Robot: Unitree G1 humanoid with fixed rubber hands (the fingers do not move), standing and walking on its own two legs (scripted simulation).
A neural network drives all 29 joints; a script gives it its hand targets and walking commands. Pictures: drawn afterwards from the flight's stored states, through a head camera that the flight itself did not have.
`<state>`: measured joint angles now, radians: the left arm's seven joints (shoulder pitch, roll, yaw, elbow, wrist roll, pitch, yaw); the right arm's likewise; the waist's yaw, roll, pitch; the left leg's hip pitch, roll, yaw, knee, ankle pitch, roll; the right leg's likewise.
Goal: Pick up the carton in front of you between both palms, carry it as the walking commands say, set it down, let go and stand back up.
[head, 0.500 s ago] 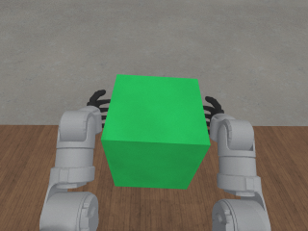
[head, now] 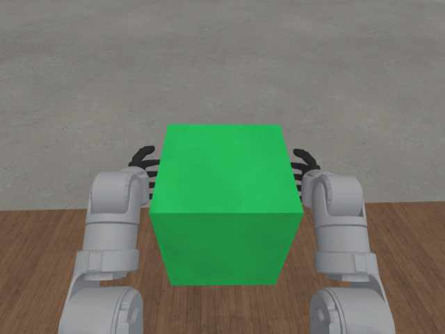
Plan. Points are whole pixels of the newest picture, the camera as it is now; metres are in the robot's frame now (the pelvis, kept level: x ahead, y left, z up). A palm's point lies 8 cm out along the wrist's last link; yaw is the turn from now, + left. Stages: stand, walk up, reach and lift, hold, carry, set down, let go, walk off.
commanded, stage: carry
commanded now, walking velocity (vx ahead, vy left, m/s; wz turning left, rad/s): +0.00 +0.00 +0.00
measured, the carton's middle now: (223, 207) +0.35 +0.00 +0.05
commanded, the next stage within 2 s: none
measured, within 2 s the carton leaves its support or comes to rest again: neither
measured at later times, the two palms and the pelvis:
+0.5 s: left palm (145, 185) +0.33 +0.13 +0.14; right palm (325, 189) +0.33 -0.17 +0.13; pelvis -0.01 -0.02 +0.00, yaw +0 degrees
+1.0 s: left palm (147, 185) +0.33 +0.13 +0.13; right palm (326, 189) +0.33 -0.17 +0.13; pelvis -0.01 -0.02 +0.00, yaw +0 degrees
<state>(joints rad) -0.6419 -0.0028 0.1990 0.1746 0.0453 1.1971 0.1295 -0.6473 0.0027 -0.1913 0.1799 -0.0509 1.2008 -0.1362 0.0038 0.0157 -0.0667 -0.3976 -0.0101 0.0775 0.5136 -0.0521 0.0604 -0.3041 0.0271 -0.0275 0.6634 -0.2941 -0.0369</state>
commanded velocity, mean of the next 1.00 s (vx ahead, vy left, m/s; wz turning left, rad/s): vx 0.00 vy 0.00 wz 0.00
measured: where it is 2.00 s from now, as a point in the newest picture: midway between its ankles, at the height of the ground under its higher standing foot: outside the picture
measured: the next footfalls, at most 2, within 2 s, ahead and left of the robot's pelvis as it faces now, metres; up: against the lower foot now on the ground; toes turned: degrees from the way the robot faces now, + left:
none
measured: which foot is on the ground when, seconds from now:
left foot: down 0.00-1.00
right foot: down 0.00-1.00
